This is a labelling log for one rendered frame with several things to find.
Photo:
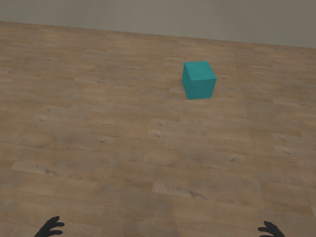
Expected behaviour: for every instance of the right robot hand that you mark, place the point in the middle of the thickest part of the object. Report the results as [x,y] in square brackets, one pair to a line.
[272,229]

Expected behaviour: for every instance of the left robot hand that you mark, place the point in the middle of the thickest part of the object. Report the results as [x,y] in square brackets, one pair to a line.
[51,223]

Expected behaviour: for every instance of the carton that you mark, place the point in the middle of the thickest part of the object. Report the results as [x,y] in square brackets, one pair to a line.
[198,80]

